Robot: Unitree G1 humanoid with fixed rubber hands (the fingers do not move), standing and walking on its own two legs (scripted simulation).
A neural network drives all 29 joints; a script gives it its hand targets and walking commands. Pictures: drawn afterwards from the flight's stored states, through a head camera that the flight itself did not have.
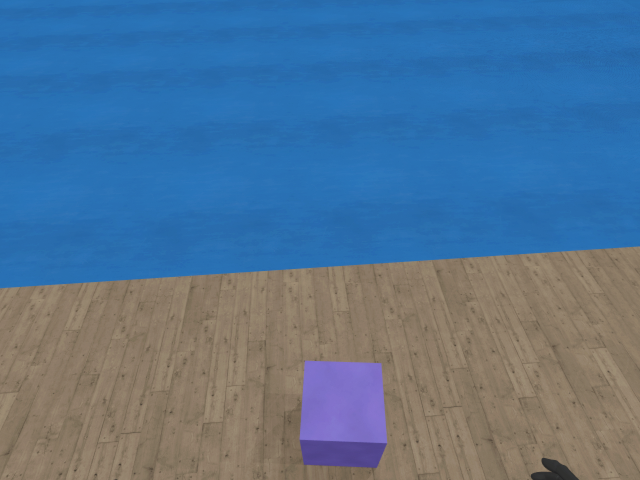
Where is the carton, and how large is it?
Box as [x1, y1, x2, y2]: [300, 361, 386, 467]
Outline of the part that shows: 305,361 300,426 300,444 304,464 376,467 386,444 380,363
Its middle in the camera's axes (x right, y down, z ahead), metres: +0.06 +0.50 +1.08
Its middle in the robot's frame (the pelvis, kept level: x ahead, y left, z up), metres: +0.42 -0.05 -0.66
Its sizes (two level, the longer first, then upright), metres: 0.210 0.200 0.250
